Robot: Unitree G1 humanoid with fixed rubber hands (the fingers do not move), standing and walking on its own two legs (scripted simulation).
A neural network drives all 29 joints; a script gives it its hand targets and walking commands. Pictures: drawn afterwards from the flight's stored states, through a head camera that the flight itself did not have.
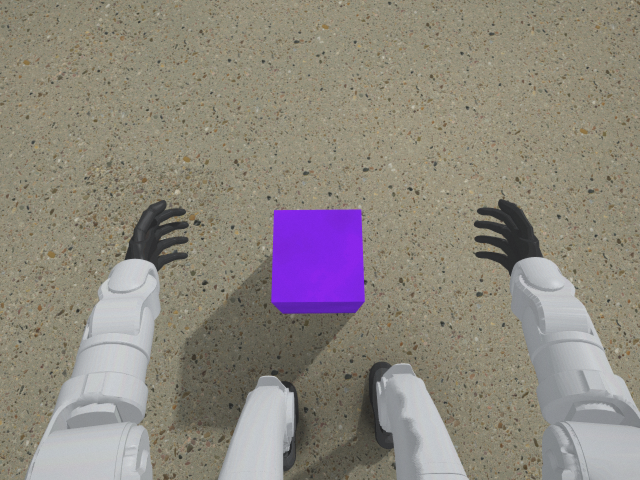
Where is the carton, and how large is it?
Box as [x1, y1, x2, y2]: [271, 209, 364, 313]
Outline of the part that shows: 360,209 274,210 271,302 283,313 355,312 364,301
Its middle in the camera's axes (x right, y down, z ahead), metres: -0.01 +0.07 +0.98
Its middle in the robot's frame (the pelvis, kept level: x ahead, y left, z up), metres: +0.48 +0.02 -0.56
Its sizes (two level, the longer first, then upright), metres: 0.210 0.200 0.250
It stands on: the floor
